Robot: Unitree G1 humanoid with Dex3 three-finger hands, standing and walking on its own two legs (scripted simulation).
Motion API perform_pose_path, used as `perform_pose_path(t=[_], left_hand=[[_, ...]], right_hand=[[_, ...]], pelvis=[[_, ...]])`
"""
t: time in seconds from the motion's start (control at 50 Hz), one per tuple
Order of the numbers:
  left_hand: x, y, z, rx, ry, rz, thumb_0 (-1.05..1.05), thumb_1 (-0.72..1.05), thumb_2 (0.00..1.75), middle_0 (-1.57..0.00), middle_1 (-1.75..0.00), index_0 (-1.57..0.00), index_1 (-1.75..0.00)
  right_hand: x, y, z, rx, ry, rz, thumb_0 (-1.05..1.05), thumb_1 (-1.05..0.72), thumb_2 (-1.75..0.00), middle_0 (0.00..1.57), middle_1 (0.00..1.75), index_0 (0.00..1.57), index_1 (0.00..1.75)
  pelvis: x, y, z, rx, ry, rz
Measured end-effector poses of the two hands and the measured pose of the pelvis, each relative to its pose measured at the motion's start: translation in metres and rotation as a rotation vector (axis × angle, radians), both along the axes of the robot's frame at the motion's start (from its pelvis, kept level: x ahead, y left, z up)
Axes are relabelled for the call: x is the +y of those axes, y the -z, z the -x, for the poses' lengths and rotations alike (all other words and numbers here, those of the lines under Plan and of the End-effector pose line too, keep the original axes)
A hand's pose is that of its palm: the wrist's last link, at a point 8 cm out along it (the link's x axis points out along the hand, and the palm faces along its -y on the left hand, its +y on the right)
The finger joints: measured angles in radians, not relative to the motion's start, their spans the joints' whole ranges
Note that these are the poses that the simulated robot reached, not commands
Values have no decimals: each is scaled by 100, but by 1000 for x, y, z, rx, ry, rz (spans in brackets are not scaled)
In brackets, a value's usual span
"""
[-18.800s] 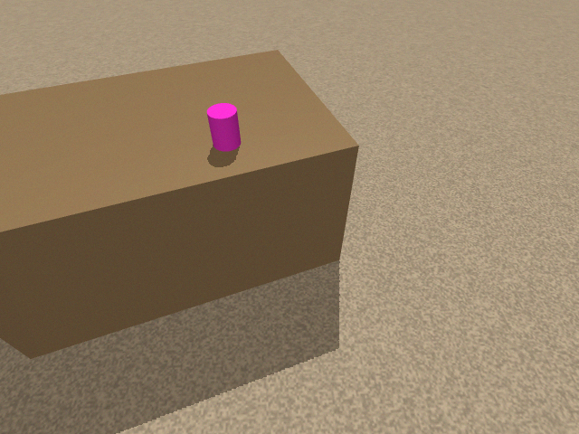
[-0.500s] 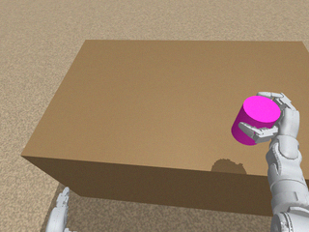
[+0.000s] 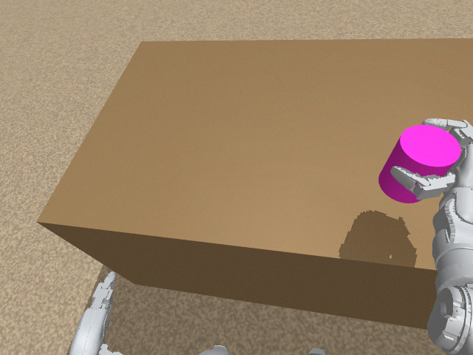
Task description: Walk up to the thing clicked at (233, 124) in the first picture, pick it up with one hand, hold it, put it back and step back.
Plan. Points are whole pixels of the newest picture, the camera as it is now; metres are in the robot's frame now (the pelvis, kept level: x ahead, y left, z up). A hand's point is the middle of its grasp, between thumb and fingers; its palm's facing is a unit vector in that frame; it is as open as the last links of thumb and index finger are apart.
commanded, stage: crouch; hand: right
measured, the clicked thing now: (414, 165) +0.46 -0.24 +0.02
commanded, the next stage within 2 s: lower in 0.24 s
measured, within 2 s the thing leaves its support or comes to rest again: rests again in 1.08 s
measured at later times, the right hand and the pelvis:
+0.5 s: hand (427, 159) +0.47 -0.26 +0.03, palm faces +0.33 +0.94 +0.00, open 11.5 cm; pelvis -0.01 +0.00 -0.02, yaw +0 degrees
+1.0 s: hand (414, 174) +0.48 -0.27 -0.03, palm faces +0.34 +0.94 -0.01, open 11.5 cm; pelvis -0.02 +0.00 -0.05, yaw +1 degrees
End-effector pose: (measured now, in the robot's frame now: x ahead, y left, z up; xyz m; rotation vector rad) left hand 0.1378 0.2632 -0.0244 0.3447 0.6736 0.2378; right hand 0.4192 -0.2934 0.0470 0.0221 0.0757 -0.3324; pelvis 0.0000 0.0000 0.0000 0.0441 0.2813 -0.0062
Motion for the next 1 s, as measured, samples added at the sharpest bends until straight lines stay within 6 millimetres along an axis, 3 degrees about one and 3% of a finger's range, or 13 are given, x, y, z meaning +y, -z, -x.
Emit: perform_pose_path(t=[0.44,0.6,0.76,1.0], left_hand=[[3,0,11,-6,16,-46,-1,-56,8,-6,-4,-5,-6],[-5,7,11,-6,46,-49,-1,-56,8,-5,-4,-4,-6],[3,5,16,4,33,-103,-1,-56,8,-6,-4,-4,-6],[-3,11,13,13,38,-106,-1,-56,8,-6,-4,-4,-6]], right_hand=[[-14,14,-15,0,14,13,0,60,-111,59,100,64,102],[-16,37,-18,11,8,6,0,60,-111,59,100,64,102],[-18,62,-20,15,23,4,0,60,-111,59,100,64,102],[-19,79,-26,16,17,11,0,60,-111,59,99,64,102]], pelvis=[[3,19,11,51,5,-14],[5,32,16,88,5,-20],[5,42,19,116,5,-31],[4,51,17,142,3,-43]])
